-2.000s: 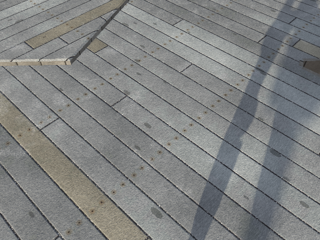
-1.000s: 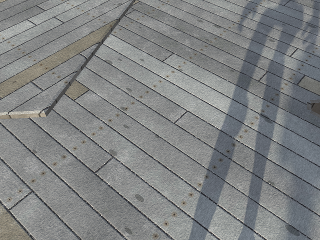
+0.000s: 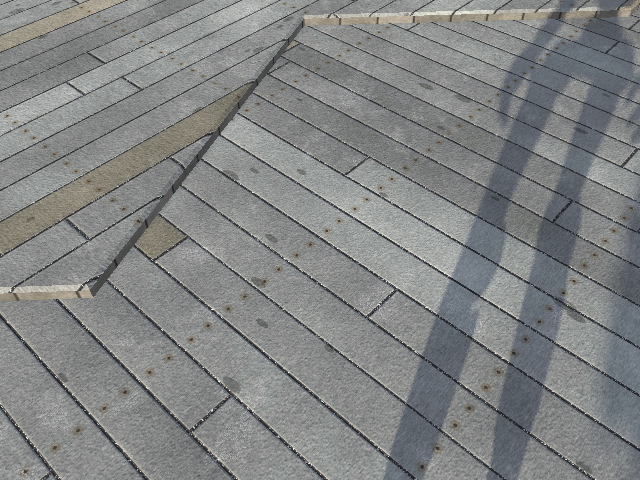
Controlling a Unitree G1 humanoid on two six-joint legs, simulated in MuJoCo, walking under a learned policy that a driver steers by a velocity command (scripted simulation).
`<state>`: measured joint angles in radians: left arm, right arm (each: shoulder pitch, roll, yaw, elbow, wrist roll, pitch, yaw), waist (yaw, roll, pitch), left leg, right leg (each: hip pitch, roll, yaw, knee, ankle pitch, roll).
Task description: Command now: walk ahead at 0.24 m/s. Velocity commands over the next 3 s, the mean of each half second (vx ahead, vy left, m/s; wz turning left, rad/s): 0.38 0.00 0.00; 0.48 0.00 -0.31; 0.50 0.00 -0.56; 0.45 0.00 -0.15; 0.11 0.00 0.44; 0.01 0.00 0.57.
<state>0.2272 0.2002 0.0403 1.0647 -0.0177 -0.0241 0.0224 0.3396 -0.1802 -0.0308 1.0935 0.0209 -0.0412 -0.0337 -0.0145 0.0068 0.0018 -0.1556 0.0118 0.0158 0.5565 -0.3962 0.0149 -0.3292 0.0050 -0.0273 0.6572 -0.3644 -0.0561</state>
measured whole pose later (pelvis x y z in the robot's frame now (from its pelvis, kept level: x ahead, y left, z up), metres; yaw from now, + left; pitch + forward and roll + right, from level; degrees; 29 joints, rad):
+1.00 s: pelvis +0.47 +0.03 +0.01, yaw -11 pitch +0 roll +2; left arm 0.14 0.24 0.09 0.91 -0.02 -0.04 -0.01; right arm 0.33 -0.23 -0.06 1.03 -0.02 -0.11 -0.02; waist -0.05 -0.03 -0.01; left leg 0.01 -0.03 0.24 0.23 -0.24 0.03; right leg -0.74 -0.13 0.06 0.86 0.04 -0.05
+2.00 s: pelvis +1.01 -0.17 +0.02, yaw -31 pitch +3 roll +0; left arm 0.11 0.26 0.06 0.72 0.01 -0.07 0.01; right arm 0.35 -0.24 -0.05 0.90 0.01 -0.08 0.01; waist -0.07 -0.03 0.03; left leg -0.15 -0.06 0.00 0.30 -0.19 0.05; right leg -0.64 -0.07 0.07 0.75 -0.11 0.01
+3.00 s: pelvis +1.10 -0.23 +0.01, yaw +3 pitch +3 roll -1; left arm 0.09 0.29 0.08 0.76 -0.01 -0.02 0.01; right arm 0.19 -0.32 -0.08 0.60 0.02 0.05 -0.03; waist -0.02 0.02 0.02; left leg -0.34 -0.11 -0.21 0.53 -0.22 0.03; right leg -0.33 0.05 0.08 0.57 -0.30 0.05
